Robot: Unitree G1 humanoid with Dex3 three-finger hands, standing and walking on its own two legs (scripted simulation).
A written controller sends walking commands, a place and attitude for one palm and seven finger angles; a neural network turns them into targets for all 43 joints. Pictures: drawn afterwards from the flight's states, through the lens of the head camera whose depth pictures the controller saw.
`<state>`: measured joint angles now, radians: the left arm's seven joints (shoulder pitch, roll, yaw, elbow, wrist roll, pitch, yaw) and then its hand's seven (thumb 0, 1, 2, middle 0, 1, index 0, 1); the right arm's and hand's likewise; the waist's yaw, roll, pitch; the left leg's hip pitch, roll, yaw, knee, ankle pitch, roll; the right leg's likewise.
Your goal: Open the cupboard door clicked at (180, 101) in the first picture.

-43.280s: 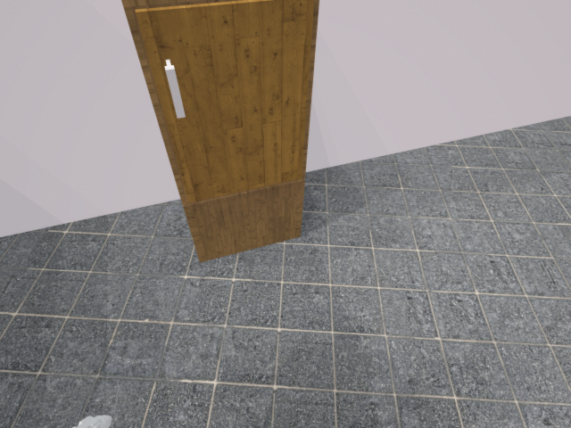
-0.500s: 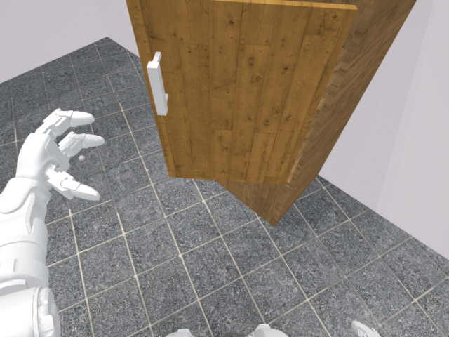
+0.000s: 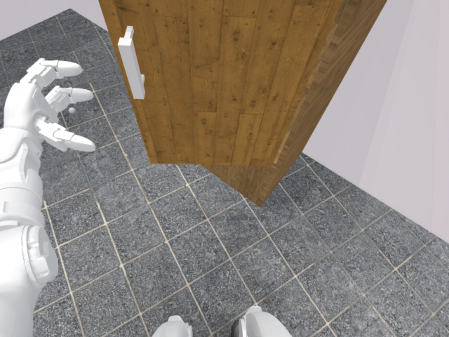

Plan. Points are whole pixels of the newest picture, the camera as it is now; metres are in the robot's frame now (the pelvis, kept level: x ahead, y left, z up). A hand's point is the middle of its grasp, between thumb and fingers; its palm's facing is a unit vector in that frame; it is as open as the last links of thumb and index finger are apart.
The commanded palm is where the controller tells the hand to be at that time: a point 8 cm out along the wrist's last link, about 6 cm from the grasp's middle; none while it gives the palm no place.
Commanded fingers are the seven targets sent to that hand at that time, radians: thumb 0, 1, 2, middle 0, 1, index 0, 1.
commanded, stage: move the hooked fingers beside the handle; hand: left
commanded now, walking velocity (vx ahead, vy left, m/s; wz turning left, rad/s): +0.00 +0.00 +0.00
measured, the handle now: (134, 64) +0.61 +0.15 +0.09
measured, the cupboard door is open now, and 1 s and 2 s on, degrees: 38 38 38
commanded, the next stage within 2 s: slide the fingers in behind the handle in 1.30 s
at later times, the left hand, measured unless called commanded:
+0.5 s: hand (92, 72) +0.57 +0.22 +0.10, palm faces -0.04 -1.00 -0.02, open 14.0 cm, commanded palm +0.55 +0.26 +0.09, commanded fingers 0.00 -0.50 0.30 -0.30 -1.20 -0.30 -1.20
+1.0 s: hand (91, 81) +0.55 +0.22 +0.10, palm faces -0.04 -1.00 -0.01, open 14.0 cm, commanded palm +0.53 +0.26 +0.09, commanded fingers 0.00 -0.50 0.30 -0.30 -1.20 -0.30 -1.20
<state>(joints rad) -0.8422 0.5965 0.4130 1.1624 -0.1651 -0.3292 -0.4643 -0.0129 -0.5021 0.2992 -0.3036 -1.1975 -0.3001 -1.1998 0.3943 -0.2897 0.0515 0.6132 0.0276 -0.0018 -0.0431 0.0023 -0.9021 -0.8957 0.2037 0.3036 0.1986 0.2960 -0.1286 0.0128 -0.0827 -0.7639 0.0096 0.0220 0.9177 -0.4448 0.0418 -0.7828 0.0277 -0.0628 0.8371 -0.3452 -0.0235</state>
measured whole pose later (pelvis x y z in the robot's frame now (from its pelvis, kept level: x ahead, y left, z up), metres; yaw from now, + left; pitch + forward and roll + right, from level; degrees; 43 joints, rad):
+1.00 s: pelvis +0.03 +0.01 +0.00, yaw -1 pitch +22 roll -4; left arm -0.97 0.64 0.43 1.21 -0.09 -0.30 -0.36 -0.01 -0.50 0.30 -0.30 -1.20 -0.30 -1.20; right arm 0.44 -0.27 0.05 0.58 -0.01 0.11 0.00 0.00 -0.90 -0.90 0.20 0.30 0.20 0.30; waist -0.19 0.04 -0.11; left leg -0.83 0.03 0.01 0.94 -0.49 0.05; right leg -0.83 0.05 -0.07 0.81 -0.36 -0.01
